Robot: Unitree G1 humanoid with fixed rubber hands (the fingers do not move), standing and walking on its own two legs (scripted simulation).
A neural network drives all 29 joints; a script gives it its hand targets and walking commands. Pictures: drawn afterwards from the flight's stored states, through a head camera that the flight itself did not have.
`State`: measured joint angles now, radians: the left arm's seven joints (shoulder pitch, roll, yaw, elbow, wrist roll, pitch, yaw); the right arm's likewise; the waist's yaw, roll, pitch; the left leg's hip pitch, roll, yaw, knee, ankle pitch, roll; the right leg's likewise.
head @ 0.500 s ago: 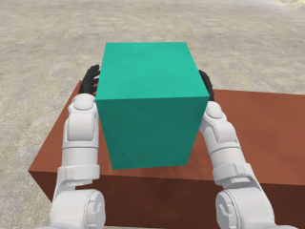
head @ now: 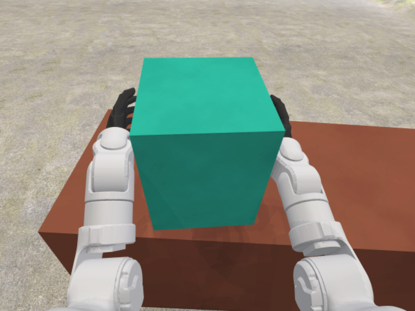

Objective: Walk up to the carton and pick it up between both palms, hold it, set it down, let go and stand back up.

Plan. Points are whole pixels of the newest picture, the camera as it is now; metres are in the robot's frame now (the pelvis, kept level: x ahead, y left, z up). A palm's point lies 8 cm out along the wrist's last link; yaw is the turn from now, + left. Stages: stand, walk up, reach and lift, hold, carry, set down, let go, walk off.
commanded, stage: hold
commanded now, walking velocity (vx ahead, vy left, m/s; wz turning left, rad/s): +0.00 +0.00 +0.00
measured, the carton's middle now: (201, 145) +0.37 +0.01 +0.16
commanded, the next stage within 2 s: none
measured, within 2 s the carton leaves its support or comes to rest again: neither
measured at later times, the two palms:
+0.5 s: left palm (119, 131) +0.37 +0.15 +0.20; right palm (278, 137) +0.37 -0.14 +0.19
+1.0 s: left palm (119, 131) +0.37 +0.15 +0.20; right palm (278, 138) +0.37 -0.14 +0.18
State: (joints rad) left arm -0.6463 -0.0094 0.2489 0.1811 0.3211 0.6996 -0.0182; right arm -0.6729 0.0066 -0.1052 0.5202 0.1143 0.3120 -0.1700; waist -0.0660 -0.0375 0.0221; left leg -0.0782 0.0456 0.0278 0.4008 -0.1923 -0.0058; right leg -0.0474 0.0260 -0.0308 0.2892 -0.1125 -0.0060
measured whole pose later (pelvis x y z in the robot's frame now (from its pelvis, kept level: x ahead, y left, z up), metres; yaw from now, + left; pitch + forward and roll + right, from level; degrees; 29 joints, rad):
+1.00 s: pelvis +0.00 +0.00 +0.00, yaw +0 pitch -8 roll -1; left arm -0.64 -0.01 0.25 0.18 0.32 0.70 -0.02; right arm -0.67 0.01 -0.11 0.52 0.11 0.31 -0.17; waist -0.07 -0.04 0.02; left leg -0.08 0.05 0.03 0.40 -0.19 -0.01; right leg -0.05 0.03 -0.03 0.29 -0.11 -0.01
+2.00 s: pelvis +0.00 +0.00 +0.00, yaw +0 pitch -8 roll -1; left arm -0.64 -0.01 0.25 0.18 0.32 0.70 -0.02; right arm -0.67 0.01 -0.11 0.51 0.11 0.30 -0.17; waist -0.07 -0.04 0.03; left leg -0.08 0.05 0.03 0.40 -0.19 -0.01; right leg -0.05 0.03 -0.03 0.29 -0.11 -0.01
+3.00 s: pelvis +0.00 +0.00 +0.00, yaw +0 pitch -8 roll -1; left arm -0.64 -0.01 0.25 0.18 0.32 0.70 -0.02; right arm -0.67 0.01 -0.10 0.52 0.11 0.30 -0.17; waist -0.07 -0.04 0.03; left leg -0.07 0.05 0.03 0.40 -0.19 -0.01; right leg -0.04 0.03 -0.03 0.29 -0.11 -0.01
